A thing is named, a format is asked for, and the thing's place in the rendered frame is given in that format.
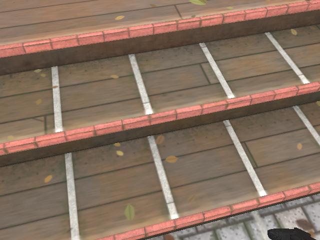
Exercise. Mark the robot right hand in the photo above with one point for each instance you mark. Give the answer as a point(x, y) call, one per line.
point(288, 234)

